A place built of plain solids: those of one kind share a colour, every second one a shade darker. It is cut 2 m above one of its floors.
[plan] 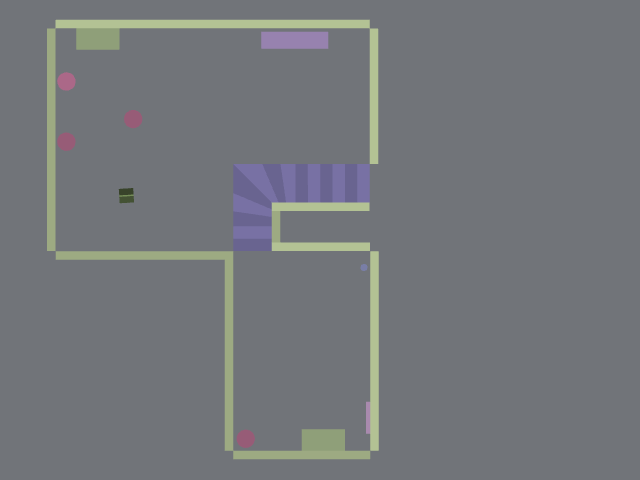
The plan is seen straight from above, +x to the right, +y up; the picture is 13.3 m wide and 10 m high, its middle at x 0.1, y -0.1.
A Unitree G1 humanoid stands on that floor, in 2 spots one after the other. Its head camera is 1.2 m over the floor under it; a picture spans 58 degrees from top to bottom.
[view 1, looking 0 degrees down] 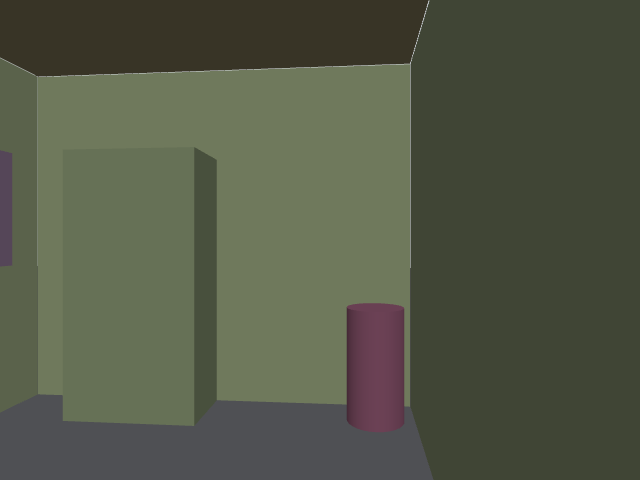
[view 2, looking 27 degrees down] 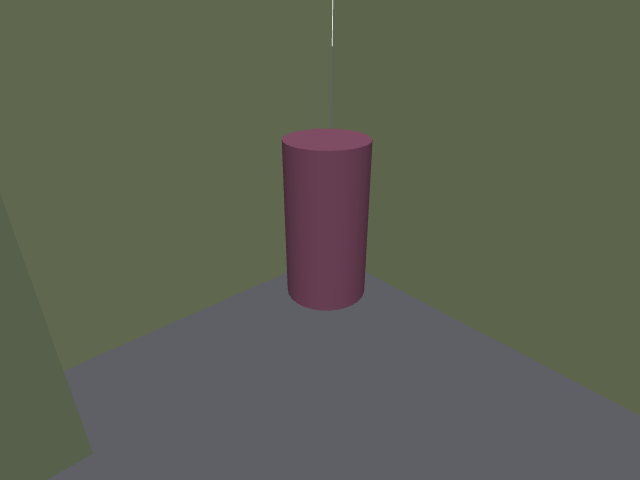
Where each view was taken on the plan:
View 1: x -1.33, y -1.33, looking -85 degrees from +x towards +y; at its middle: wall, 3.17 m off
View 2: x -0.20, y -2.90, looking -132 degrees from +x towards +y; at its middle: bin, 1.84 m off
